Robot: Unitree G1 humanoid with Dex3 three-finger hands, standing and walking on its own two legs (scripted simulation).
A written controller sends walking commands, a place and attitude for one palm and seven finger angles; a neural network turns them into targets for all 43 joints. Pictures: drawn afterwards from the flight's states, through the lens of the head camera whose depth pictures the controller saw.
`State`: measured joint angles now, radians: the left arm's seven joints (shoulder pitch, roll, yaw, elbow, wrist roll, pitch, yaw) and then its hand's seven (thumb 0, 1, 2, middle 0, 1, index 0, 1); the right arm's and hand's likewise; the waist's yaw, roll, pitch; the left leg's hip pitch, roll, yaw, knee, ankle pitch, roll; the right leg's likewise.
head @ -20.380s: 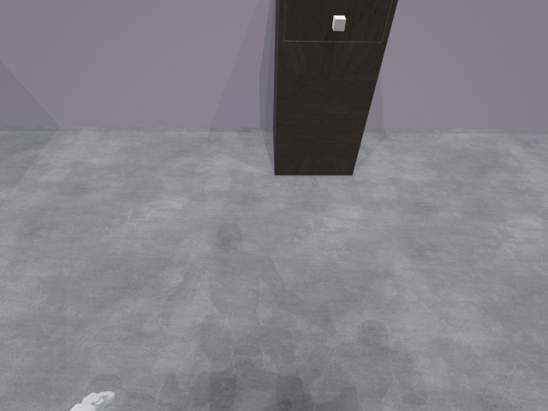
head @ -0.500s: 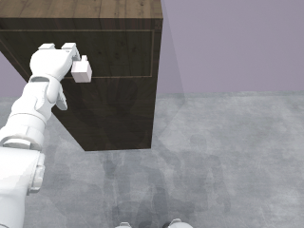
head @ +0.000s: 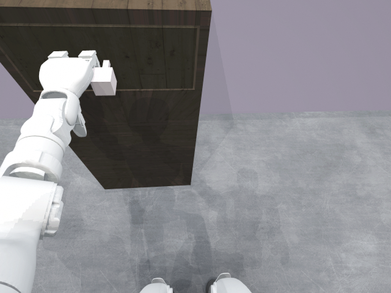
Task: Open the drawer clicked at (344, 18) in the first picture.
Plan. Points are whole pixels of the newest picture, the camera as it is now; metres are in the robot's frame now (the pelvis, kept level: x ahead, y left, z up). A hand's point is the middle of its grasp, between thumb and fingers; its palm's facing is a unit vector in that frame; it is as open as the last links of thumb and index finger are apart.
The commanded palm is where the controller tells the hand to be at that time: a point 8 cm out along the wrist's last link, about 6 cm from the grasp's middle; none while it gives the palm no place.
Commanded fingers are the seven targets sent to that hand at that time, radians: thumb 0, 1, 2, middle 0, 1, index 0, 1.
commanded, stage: lower the fingers behind the handle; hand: left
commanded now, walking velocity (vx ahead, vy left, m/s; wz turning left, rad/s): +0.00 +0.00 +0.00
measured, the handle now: (105, 74) +0.55 +0.17 +0.08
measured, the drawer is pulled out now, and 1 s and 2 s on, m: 0.00 0.00 0.03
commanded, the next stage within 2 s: close the thumb around the handle in 0.28 s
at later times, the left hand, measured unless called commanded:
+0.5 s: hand (79, 95) +0.51 +0.23 +0.06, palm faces -0.07 -0.03 -1.00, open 13.5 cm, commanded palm +0.50 +0.21 +0.10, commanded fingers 0.00 -0.11 0.47 -0.33 -1.24 -0.33 -1.24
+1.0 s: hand (79, 94) +0.51 +0.23 +0.06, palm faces -0.05 -0.02 -1.00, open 5.8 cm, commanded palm +0.50 +0.21 +0.10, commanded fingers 0.00 0.90 0.90 -0.40 -1.35 -0.40 -1.35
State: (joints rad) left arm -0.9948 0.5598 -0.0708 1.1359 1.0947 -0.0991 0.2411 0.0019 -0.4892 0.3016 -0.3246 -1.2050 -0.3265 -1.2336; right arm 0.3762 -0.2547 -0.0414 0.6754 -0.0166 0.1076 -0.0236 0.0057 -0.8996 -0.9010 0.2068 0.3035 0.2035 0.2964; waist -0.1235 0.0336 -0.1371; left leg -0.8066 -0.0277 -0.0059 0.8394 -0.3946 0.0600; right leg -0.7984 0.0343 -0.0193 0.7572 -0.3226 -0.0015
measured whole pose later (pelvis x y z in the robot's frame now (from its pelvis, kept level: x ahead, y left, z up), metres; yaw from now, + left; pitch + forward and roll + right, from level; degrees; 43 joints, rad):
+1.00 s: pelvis +0.01 -0.01 +0.00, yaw +0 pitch +20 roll -3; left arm -0.94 0.54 -0.07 1.10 1.07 -0.06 0.24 0.00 0.70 0.82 -0.41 -1.33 -0.38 -1.33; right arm 0.36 -0.25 -0.05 0.70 -0.02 0.12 -0.01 0.01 -0.90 -0.90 0.21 0.30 0.20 0.30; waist -0.10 0.04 -0.15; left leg -0.77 -0.02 -0.02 0.82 -0.41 0.05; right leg -0.76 0.04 -0.03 0.74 -0.34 -0.01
